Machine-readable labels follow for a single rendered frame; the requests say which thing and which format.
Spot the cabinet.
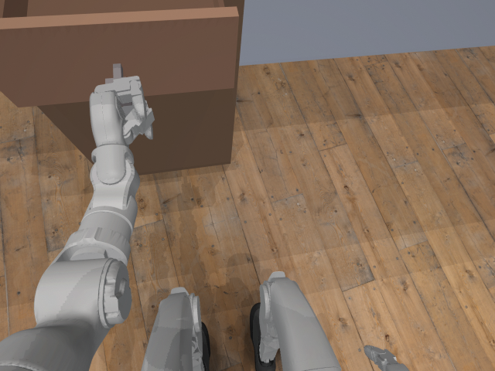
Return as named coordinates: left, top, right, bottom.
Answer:
left=37, top=0, right=244, bottom=175

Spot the handle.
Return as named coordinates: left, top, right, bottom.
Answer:
left=105, top=63, right=132, bottom=107

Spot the left robot hand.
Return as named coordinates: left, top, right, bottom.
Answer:
left=90, top=76, right=155, bottom=148

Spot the robot left forearm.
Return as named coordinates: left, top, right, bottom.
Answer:
left=34, top=144, right=140, bottom=323

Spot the robot left shin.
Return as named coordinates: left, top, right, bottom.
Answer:
left=159, top=287, right=205, bottom=371

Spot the right robot foot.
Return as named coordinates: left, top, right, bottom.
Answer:
left=250, top=302, right=276, bottom=371

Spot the robot left upper arm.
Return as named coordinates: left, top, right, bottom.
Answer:
left=0, top=258, right=132, bottom=371

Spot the drawer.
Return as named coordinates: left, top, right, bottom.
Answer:
left=0, top=0, right=239, bottom=107

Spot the right robot hand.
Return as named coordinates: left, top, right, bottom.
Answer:
left=364, top=345, right=409, bottom=371

